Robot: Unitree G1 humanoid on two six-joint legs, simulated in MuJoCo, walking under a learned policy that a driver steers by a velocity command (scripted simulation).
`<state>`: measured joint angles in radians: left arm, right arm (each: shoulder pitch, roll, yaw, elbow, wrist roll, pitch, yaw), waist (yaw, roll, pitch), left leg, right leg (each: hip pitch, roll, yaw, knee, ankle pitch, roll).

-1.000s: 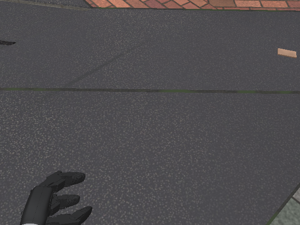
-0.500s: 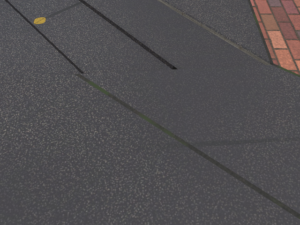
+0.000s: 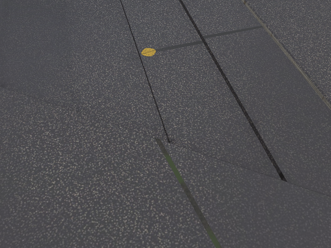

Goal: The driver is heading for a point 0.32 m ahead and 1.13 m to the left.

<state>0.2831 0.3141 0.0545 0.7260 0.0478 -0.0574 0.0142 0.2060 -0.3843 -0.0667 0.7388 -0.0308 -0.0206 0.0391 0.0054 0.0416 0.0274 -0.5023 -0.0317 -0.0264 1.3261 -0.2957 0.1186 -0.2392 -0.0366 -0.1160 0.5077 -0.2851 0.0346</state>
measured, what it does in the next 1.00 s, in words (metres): walks ahead, turning left: left foot, then right foot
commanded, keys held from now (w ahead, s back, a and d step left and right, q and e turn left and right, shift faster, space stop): w+q+shift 0.34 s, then w+shift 0.50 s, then w+q+shift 0.16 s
